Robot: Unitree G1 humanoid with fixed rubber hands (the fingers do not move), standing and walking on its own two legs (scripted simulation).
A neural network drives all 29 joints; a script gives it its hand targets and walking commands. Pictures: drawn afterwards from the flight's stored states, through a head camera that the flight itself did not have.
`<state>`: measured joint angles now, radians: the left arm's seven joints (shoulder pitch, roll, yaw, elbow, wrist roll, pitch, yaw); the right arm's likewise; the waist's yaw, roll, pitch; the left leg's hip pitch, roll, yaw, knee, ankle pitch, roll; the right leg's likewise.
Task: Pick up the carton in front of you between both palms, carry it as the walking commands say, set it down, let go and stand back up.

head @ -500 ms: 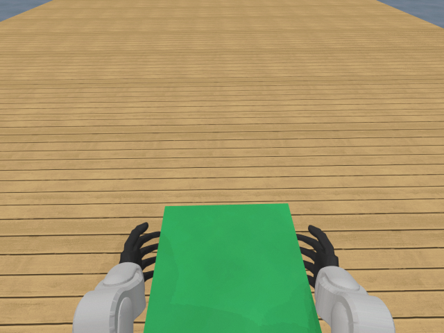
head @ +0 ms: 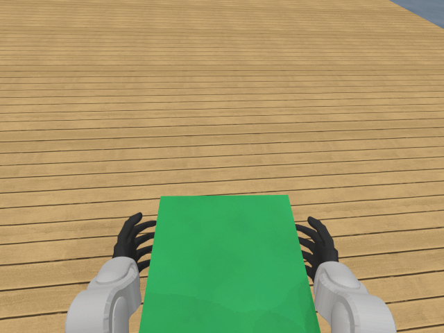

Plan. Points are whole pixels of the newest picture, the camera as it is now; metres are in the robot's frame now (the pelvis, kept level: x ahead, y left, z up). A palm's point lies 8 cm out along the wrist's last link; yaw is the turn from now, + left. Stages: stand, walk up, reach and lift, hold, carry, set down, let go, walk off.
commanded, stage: carry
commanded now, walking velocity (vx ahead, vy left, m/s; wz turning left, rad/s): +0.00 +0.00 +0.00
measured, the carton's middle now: (224, 284) +0.23 +0.00 +0.00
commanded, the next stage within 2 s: hold in 1.56 s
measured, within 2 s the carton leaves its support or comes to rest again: neither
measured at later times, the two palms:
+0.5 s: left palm (151, 177) +0.39 +0.14 +0.09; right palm (306, 180) +0.40 -0.16 +0.09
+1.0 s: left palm (154, 187) +0.40 +0.14 +0.05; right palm (300, 188) +0.41 -0.15 +0.05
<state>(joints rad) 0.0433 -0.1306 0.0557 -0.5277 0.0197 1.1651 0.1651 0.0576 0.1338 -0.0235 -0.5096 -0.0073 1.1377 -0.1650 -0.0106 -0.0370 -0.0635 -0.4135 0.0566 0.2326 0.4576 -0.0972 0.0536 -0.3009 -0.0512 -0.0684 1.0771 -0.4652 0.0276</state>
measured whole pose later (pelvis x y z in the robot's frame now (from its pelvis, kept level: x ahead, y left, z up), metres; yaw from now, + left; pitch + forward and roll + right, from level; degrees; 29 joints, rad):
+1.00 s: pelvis +0.15 -0.02 +0.00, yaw +3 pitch +2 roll +0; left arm -0.05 -0.13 0.07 -0.12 0.16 0.94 0.07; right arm -0.04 0.13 -0.05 -0.15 -0.15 0.95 -0.07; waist 0.00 0.01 -0.12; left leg -0.17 0.08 0.17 0.50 -0.36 -0.02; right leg -0.29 -0.06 -0.19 0.52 -0.26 -0.02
